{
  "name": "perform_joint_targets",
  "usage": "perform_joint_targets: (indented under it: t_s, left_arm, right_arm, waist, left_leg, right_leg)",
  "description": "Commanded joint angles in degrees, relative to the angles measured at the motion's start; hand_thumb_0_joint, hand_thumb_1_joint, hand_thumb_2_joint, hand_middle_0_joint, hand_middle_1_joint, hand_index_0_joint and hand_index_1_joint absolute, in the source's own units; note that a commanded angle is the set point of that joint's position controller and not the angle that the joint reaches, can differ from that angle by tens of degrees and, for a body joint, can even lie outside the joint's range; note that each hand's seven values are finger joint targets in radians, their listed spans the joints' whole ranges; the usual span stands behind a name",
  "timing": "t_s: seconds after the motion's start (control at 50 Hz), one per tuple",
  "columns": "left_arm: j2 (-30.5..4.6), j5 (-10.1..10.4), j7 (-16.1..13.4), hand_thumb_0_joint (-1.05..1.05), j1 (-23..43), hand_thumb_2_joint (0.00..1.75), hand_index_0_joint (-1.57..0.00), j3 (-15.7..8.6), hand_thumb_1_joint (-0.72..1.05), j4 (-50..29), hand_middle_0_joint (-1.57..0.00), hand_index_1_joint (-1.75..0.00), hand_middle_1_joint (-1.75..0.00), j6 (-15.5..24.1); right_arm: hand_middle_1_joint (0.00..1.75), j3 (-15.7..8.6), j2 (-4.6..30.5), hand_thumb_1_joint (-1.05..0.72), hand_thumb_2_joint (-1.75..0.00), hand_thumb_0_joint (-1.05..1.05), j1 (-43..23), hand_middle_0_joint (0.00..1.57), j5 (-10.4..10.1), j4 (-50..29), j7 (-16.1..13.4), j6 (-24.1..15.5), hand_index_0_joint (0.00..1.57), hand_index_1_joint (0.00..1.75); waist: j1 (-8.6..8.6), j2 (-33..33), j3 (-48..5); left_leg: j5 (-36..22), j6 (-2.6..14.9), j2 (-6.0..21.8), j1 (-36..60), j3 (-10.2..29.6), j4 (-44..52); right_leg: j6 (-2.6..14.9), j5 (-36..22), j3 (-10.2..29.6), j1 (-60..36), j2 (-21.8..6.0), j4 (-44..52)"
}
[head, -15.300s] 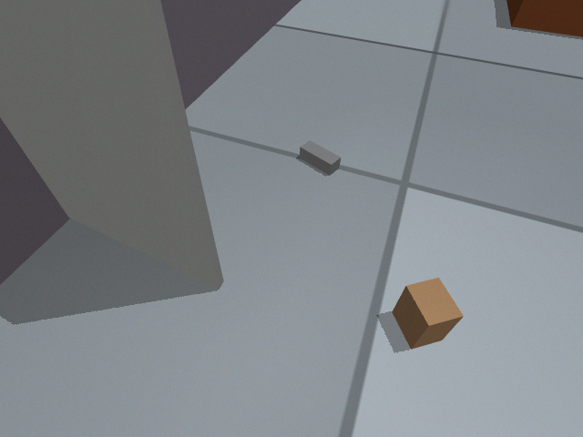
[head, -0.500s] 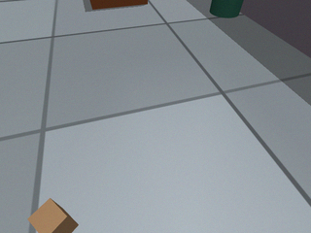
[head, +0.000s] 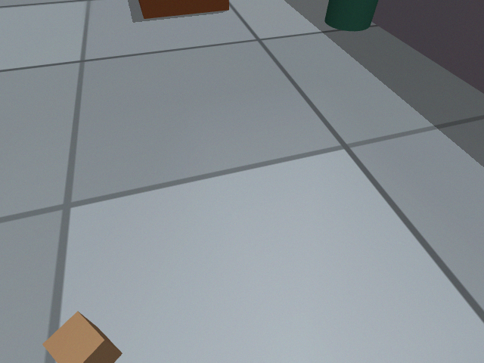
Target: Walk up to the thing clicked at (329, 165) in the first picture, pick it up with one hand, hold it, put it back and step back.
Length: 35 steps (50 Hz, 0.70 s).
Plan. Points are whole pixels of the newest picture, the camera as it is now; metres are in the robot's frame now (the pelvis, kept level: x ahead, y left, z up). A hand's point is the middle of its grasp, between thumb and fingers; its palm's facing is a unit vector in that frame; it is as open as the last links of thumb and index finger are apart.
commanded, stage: stand
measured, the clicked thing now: out of the picture +0.78 +1.38 -0.75
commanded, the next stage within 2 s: walk up in 0.28 s
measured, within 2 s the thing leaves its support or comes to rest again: neither
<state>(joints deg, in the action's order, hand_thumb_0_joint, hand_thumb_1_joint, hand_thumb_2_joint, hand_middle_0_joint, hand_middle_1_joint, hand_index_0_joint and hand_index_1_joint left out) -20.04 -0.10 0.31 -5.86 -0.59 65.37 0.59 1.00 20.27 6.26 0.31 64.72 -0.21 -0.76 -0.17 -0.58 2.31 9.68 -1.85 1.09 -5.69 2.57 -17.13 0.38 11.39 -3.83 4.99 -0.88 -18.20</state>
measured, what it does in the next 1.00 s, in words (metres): walks ahead: left foot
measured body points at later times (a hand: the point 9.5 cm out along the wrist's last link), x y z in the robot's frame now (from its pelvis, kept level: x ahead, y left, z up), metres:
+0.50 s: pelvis +0.03 +0.02 -0.01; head +0.04 +0.03 +0.44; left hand +0.05 +0.35 -0.13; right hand +0.10 -0.30 -0.12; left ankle +0.07 +0.16 -0.73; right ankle -0.02 -0.11 -0.75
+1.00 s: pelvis +0.20 +0.04 -0.02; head +0.21 +0.03 +0.43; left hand +0.29 +0.36 -0.13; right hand +0.21 -0.28 -0.14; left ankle +0.13 +0.18 -0.75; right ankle +0.31 -0.10 -0.74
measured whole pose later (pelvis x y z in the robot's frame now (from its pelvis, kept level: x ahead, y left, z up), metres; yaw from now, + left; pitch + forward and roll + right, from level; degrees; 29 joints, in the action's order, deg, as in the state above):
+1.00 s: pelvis +0.20 +0.04 -0.02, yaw -2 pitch -3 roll +2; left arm -24.1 -0.9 5.1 -13.6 -4.0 53.0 0.9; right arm -3.7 22.5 20.5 0.9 50.4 2.3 -4.2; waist 1.8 1.5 5.2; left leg 21.3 -1.2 2.0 -1.8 -6.6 -26.7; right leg 1.2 11.6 0.0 24.2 -5.2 -36.1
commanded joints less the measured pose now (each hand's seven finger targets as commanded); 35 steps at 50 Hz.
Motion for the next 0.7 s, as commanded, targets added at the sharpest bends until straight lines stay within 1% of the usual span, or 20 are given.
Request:
perform_joint_targets:
  t_s: [0.0,0.24,0.26,0.28,0.3,0.32,0.34,0.36,0.38,0.42,0.48,0.5,0.52,0.54,0.56,0.58,0.6,0.62,0.64,0.68]
  left_arm:
    - [-12.55,-0.35,-0.65,0.00,1.72,0.90,-0.20,-2.10,0.90,-3.47,-0.20,-0.30,-0.30,1.07]
    - [-12.52,-0.25,-0.63,0.00,1.56,0.90,-0.20,-2.02,0.90,-3.54,-0.20,-0.30,-0.30,1.15]
    - [-16.40,-1.23,0.75,0.00,-2.76,0.90,-0.20,-5.72,0.90,-6.75,-0.20,-0.30,-0.30,1.71]
    - [-16.88,-1.80,1.09,0.00,-5.31,0.90,-0.20,-6.24,0.90,-5.95,-0.20,-0.30,-0.30,1.73]
    - [-17.82,-2.11,1.20,0.00,-6.20,0.90,-0.20,-6.93,0.90,-5.79,-0.20,-0.30,-0.30,1.76]
    - [-19.57,-2.11,1.23,0.00,-6.77,0.90,-0.20,-7.90,0.90,-6.53,-0.20,-0.30,-0.30,1.85]
    - [-20.13,-2.16,1.02,0.00,-7.00,0.90,-0.20,-8.40,0.90,-7.96,-0.20,-0.30,-0.30,2.40]
    - [-19.79,-2.09,1.04,0.00,-6.46,0.90,-0.20,-8.42,0.90,-8.68,-0.20,-0.30,-0.30,2.57]
    - [-19.03,-2.10,1.15,0.00,-7.24,0.90,-0.20,-8.30,0.90,-9.28,-0.20,-0.30,-0.30,2.75]
    - [-18.69,-2.13,1.43,0.00,-5.66,0.90,-0.20,-8.14,0.90,-10.42,-0.20,-0.30,-0.30,2.88]
    - [-18.74,-2.11,2.21,0.00,-2.59,0.90,-0.20,-7.85,0.90,-13.69,-0.20,-0.30,-0.30,2.85]
    - [-18.39,-2.09,2.37,0.00,-1.18,0.90,-0.20,-7.59,0.90,-14.61,-0.20,-0.30,-0.30,2.71]
    - [-17.78,-1.69,2.53,0.00,0.24,0.90,-0.20,-7.38,0.90,-15.20,-0.20,-0.30,-0.30,2.38]
    - [-15.86,-1.80,2.66,0.00,0.23,0.90,-0.20,-6.84,0.90,-15.93,-0.20,-0.30,-0.30,2.13]
    - [-12.50,-1.82,2.77,0.00,-3.32,0.90,-0.20,-5.66,0.90,-16.11,-0.20,-0.30,-0.30,1.71]
    - [-8.26,-1.71,2.61,0.00,-6.50,0.90,-0.20,-4.34,0.90,-16.49,-0.20,-0.30,-0.30,1.56]
    - [-11.99,-1.03,2.09,0.00,-8.96,0.90,-0.20,-5.27,0.90,-15.72,-0.20,-0.30,-0.30,0.92]
    - [-16.18,-1.16,1.89,0.00,-9.61,0.90,-0.20,-5.87,0.90,-14.99,-0.20,-0.30,-0.30,0.63]
    - [-17.08,-0.76,1.73,0.00,-9.08,0.90,-0.20,-5.72,0.90,-14.55,-0.20,-0.30,-0.30,0.93]
    - [-16.90,-0.23,2.01,0.00,-12.94,0.90,-0.20,-6.27,0.90,-12.26,-0.20,-0.30,-0.30,1.29]
  right_arm:
    - [0.30,-2.17,11.88,-0.90,-0.90,0.00,-1.98,0.20,0.22,-3.14,-0.53,-0.92,0.20,0.30]
    - [0.30,-2.25,12.10,-0.90,-0.90,0.00,-1.53,0.20,0.15,-3.03,-0.53,-0.90,0.20,0.30]
    - [0.30,-5.50,15.48,-0.90,-0.90,0.00,2.17,0.20,1.07,-5.99,0.70,-1.47,0.20,0.30]
    - [0.30,-5.84,15.47,-0.90,-0.90,0.00,1.18,0.20,1.71,-6.59,1.23,-1.43,0.20,0.30]
    - [0.30,-5.71,14.40,-0.90,-0.90,0.00,-1.31,0.20,1.79,-7.71,1.54,-1.22,0.20,0.30]
    - [0.30,-5.76,13.49,-0.90,-0.90,0.00,-3.98,0.20,1.94,-9.37,1.92,-0.96,0.20,0.30]
    - [0.30,-6.06,13.51,-0.90,-0.90,0.00,-3.92,0.20,2.27,-10.28,2.01,-1.00,0.20,0.30]
    - [0.30,-6.44,13.85,-0.90,-0.90,0.00,-3.57,0.20,2.12,-10.60,2.12,-1.32,0.20,0.30]
    - [0.30,-6.59,14.01,-0.90,-0.90,0.00,-2.46,0.20,1.90,-10.83,2.45,-1.85,0.20,0.30]
    - [0.30,-7.07,13.27,-0.90,-0.90,0.00,-0.37,0.20,2.03,-11.22,3.29,-2.26,0.20,0.30]
    - [0.30,-7.83,12.85,-0.90,-0.90,0.00,3.59,0.20,1.85,-11.49,3.87,-2.64,0.20,0.30]
    - [0.30,-8.26,12.53,-0.90,-0.90,0.00,6.14,0.20,1.69,-11.23,3.76,-2.71,0.20,0.30]
    - [0.30,-8.89,12.57,-0.90,-0.90,0.00,11.09,0.20,1.94,-9.92,3.47,-2.80,0.20,0.30]
    - [0.30,-9.98,14.08,-0.90,-0.90,0.00,16.76,0.20,1.99,-8.19,2.96,-2.81,0.20,0.30]
    - [0.30,-11.31,17.43,-0.90,-0.90,0.00,21.93,0.20,2.29,-6.96,2.30,-2.99,0.20,0.30]
    - [0.30,-12.02,21.65,-0.90,-0.90,0.00,25.68,0.20,3.31,-7.69,1.41,-3.30,0.20,0.30]
    - [0.30,-11.83,23.85,-0.90,-0.90,0.00,18.76,0.20,2.87,-11.25,1.30,-3.81,0.20,0.30]
    - [0.30,-11.76,24.35,-0.90,-0.90,0.00,12.30,0.20,1.22,-13.48,1.56,-3.65,0.20,0.30]
    - [0.30,-10.92,22.88,-0.90,-0.90,0.00,9.85,0.20,1.13,-14.20,1.55,-3.74,0.20,0.30]
    - [0.30,-9.43,18.37,-0.90,-0.90,0.00,8.64,0.20,1.05,-16.14,1.39,-4.54,0.20,0.30]
  waist:
    - [-0.29,0.53,-3.20]
    - [-0.17,0.78,-3.68]
    - [-1.09,2.33,-8.50]
    - [-2.62,2.85,-4.71]
    - [-4.04,5.44,-0.52]
    - [-5.48,9.99,3.78]
    - [-5.63,8.20,6.55]
    - [-5.38,6.35,9.39]
    - [-4.79,5.47,8.57]
    - [-3.20,5.79,6.85]
    - [-1.12,9.47,4.32]
    - [0.90,9.14,3.44]
    - [3.42,7.63,2.00]
    - [6.15,2.18,-0.51]
    - [8.09,-8.77,-3.89]
    - [9.33,-20.08,-3.84]
    - [5.97,-13.45,-2.82]
    - [3.51,-9.81,1.63]
    - [2.20,-5.97,4.13]
    - [0.01,-4.76,3.25]
  left_leg:
    - [-9.45,2.34,6.05,-0.42,4.21,1.95]
    - [-9.11,2.44,6.03,-0.30,3.96,1.84]
    - [16.31,6.65,2.66,-1.32,2.97,-4.53]
    - [24.81,6.88,2.39,-9.68,2.67,-7.02]
    - [23.27,5.16,-0.19,-19.10,-1.68,-12.04]
    - [17.92,3.78,-0.71,-25.74,-4.05,-23.93]
    - [17.11,3.35,1.85,-30.99,-1.02,-28.91]
    - [15.98,3.14,3.43,-31.93,0.80,-29.66]
    - [15.98,3.44,4.35,-30.65,1.11,-27.63]
    - [16.76,3.13,4.68,-25.39,0.20,-25.10]
    - [10.84,2.56,3.61,-14.07,-2.83,-18.43]
    - [6.02,2.46,3.00,-9.24,-4.20,-14.07]
    - [-0.33,1.72,1.71,-1.39,-6.44,-11.41]
    - [-1.22,1.70,0.26,8.03,-6.74,-11.42]
    - [5.94,3.38,1.92,17.80,-2.22,-10.02]
    - [25.23,7.02,13.10,17.38,18.52,-1.03]
    - [42.63,12.13,21.67,7.04,37.95,9.64]
    - [44.58,15.05,23.94,-0.15,38.51,11.85]
    - [36.89,15.40,22.97,-2.15,32.84,10.01]
    - [20.95,12.98,17.16,-0.74,18.25,5.22]
  right_leg:
    - [0.63,-7.23,5.95,-0.55,-7.14,3.44]
    - [0.78,-7.72,6.43,-1.03,-7.23,3.61]
    - [3.16,17.42,5.72,-5.21,-4.31,-0.42]
    - [5.19,28.35,10.05,-4.37,-7.08,0.59]
    - [7.33,33.88,14.78,-7.37,-10.52,5.01]
    - [10.73,36.19,22.65,-5.75,-18.16,11.48]
    - [13.69,33.02,25.52,-6.04,-22.18,13.34]
    - [14.84,27.45,25.68,-4.14,-22.88,12.69]
    - [14.66,23.48,23.51,-4.94,-20.90,12.13]
    - [12.56,22.25,17.28,-1.90,-17.28,10.79]
    - [10.63,16.77,10.71,4.41,-13.70,7.28]
    - [9.56,14.52,7.67,7.09,-12.12,4.11]
    - [8.23,15.36,4.77,12.25,-10.15,-1.45]
    - [6.74,13.80,2.51,17.55,-7.84,-9.90]
    - [5.44,16.83,-0.52,25.74,-3.84,-25.12]
    - [3.52,25.43,1.96,34.49,3.91,-42.23]
    - [3.26,22.57,9.62,33.80,4.06,-48.41]
    - [3.83,20.20,12.12,30.53,0.18,-49.19]
    - [3.16,16.48,13.01,30.61,-1.32,-49.39]
    - [2.60,10.42,13.33,28.47,-3.02,-44.80]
